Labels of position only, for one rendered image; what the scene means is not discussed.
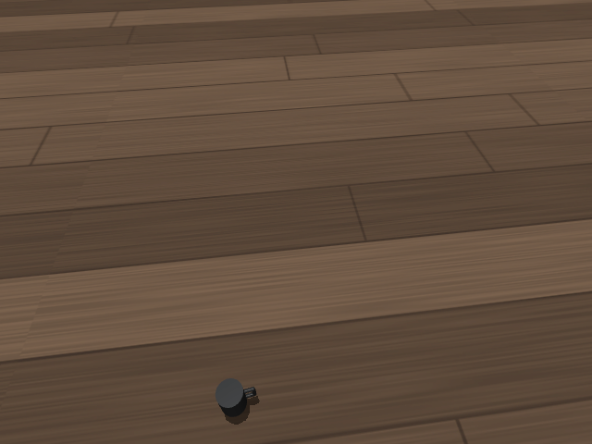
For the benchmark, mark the mug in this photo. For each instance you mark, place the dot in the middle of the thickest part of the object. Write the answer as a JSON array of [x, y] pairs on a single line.
[[231, 396]]

